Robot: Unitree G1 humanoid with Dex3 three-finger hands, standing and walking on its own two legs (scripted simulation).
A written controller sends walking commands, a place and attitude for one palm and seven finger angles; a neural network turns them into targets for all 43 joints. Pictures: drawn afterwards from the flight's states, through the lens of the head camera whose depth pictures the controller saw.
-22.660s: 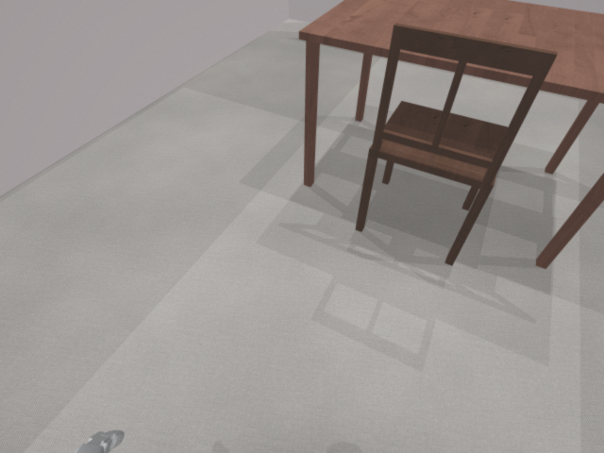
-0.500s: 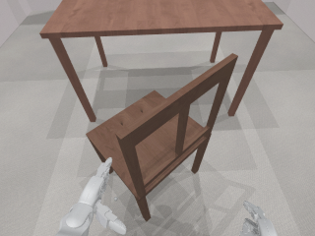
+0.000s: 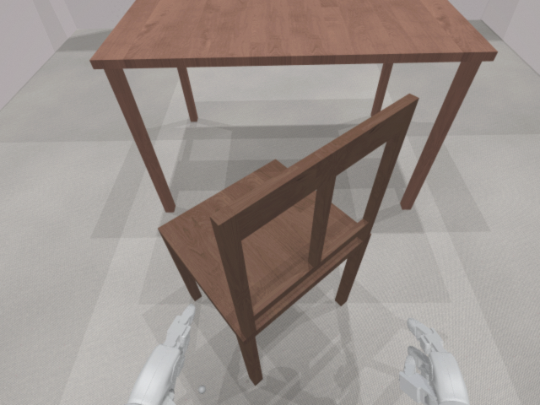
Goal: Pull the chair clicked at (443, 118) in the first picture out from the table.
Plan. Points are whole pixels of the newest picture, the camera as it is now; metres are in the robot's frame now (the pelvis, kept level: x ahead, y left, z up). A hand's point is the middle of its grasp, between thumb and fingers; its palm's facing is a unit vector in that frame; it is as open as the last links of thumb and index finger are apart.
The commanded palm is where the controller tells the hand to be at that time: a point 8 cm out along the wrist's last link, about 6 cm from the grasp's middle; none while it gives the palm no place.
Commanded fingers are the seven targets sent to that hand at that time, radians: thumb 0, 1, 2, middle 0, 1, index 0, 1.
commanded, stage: draw the hand back to the body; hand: left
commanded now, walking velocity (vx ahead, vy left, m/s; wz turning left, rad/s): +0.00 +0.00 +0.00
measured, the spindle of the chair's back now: (319, 226) +0.45 -0.09 -0.05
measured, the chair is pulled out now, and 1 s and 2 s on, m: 0.47 0.47 0.47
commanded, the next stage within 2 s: step back with the hand held close in 1.66 s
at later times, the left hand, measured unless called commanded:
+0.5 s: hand (167, 377) +0.16 +0.12 +0.06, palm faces -0.05 -0.99 -0.09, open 17.5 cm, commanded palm +0.13 +0.20 +0.08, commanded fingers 0.00 -0.48 0.23 -0.01 -0.01 -0.01 -0.01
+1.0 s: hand (41, 315) +0.20 +0.24 +0.15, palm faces +0.36 -0.84 -0.40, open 13.4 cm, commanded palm +0.15 +0.28 +0.18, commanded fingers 0.00 0.43 0.67 -0.14 -0.20 -0.14 -0.20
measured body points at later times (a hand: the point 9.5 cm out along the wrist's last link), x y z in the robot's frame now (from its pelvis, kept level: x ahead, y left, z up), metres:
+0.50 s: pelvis -0.02 -0.01 -0.02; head +0.01 -0.03 +0.43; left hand +0.16 +0.18 +0.07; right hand +0.17 -0.24 -0.10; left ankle +0.01 +0.14 -0.69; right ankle -0.01 -0.14 -0.69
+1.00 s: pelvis +0.02 +0.01 +0.04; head +0.01 -0.02 +0.49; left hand +0.17 +0.28 +0.18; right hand +0.21 -0.22 -0.04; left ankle +0.01 +0.14 -0.69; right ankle -0.01 -0.14 -0.69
